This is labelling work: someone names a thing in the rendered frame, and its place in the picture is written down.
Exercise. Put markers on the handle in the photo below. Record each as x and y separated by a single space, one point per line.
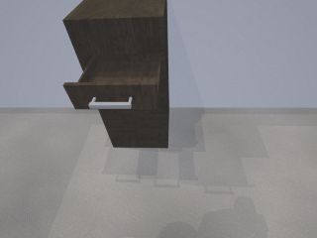
110 105

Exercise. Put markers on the cabinet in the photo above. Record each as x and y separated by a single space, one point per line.
125 27

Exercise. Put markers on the drawer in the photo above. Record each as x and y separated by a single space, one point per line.
116 78

